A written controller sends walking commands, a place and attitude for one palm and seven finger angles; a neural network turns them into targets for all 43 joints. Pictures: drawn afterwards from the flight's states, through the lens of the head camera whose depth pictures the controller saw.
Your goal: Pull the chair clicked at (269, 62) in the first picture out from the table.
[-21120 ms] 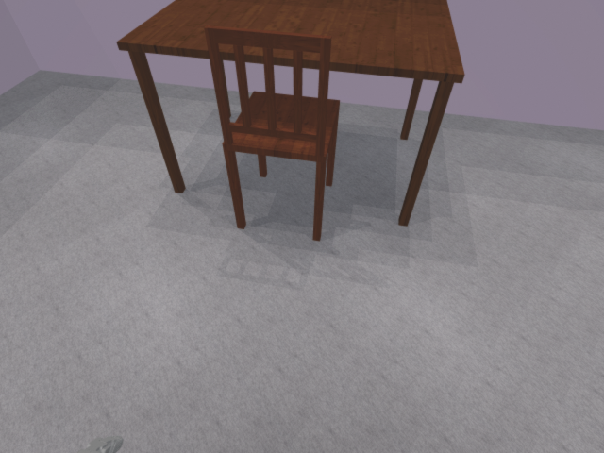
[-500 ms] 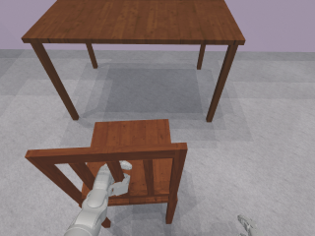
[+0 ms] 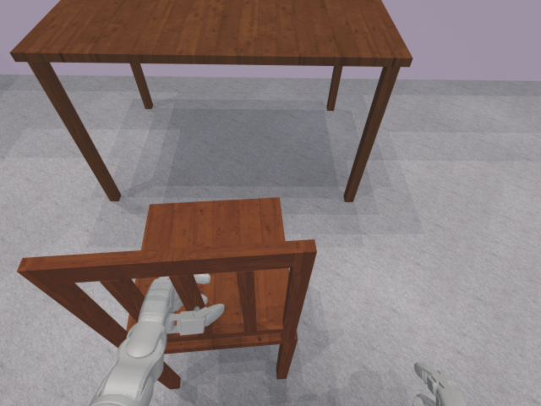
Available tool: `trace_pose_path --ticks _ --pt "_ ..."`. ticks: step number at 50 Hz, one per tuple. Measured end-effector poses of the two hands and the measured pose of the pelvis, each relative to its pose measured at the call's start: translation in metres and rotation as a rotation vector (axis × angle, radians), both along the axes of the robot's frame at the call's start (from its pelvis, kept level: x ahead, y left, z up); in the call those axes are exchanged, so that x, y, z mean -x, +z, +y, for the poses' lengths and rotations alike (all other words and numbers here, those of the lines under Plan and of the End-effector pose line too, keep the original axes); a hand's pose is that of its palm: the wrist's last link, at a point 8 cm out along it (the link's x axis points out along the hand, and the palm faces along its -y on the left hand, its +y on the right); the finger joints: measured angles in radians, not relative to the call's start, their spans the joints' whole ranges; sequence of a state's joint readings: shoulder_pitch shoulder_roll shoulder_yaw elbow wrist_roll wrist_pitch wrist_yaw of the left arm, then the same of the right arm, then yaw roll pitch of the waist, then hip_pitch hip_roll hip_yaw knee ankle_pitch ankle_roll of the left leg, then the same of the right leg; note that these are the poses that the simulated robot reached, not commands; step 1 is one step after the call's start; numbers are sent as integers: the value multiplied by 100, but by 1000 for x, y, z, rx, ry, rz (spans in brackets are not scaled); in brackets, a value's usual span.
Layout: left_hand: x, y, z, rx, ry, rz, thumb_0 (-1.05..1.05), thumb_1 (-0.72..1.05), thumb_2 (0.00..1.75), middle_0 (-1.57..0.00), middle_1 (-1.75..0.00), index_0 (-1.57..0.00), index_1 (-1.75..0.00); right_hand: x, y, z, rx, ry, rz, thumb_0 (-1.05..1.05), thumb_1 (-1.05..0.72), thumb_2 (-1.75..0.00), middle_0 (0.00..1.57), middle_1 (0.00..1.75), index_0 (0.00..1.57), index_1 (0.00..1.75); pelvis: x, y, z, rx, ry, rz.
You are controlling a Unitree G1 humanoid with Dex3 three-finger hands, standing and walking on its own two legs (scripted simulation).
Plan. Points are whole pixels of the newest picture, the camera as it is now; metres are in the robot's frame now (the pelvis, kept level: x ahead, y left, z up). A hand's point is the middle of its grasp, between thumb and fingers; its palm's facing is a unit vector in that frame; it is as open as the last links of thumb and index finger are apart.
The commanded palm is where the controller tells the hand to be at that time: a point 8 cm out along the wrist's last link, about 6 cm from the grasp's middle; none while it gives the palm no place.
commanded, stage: open the thumb and straighten the fingers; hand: left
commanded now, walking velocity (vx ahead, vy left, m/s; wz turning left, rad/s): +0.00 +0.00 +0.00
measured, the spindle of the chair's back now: (195, 305) +0.29 +0.13 -0.08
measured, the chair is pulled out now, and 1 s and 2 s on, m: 0.60 0.60 0.60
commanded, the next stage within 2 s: draw the fingers out of the gap in 0.50 s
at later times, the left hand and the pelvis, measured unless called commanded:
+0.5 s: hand (195, 312) +0.28 +0.12 -0.06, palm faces -0.05 -0.99 -0.13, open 17.0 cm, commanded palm +0.26 +0.18 -0.04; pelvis +0.01 +0.00 -0.02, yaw +1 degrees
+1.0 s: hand (186, 358) +0.21 +0.13 -0.06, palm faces -0.04 -0.99 -0.14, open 17.5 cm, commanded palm +0.19 +0.18 -0.04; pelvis +0.01 +0.00 -0.04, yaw +2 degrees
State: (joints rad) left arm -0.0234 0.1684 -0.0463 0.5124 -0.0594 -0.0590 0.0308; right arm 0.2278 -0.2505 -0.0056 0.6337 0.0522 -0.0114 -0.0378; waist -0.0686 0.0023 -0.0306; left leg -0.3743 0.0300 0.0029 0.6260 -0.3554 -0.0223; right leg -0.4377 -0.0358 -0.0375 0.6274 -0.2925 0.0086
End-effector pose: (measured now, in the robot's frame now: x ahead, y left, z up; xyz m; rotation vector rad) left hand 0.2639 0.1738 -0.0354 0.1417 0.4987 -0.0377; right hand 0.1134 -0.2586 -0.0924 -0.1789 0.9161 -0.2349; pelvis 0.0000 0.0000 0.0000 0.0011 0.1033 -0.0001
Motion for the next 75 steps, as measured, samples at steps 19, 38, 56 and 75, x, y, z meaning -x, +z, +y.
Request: trace_pose_path --ticks 19,38,56,75 --pt "0 -8 3 -12 26 50 -1 -51 21 -18 -53 -19 -53 -32 -20 16 -11 51 -65 1 -91 -90 20 30 20 30 -13 -20 4 -1 13 73" --pt "27 -11 5 -4 33 69 -1 -53 20 -1 -2 -1 -1 -53 -14 12 21 73 -133 1 -91 -90 20 30 20 30 -16 -29 2 5 25 96" --pt "84 -9 8 -17 46 89 -1 -54 20 -3 -1 -1 0 -63 -15 27 17 100 -202 1 -91 -90 20 30 20 30 -10 -39 5 15 43 101" --pt "135 -7 14 6 75 127 -1 -54 20 -1 0 -1 0 -76 -11 38 23 93 -271 1 -91 -90 20 30 20 30 -10 -47 11 26 47 115"
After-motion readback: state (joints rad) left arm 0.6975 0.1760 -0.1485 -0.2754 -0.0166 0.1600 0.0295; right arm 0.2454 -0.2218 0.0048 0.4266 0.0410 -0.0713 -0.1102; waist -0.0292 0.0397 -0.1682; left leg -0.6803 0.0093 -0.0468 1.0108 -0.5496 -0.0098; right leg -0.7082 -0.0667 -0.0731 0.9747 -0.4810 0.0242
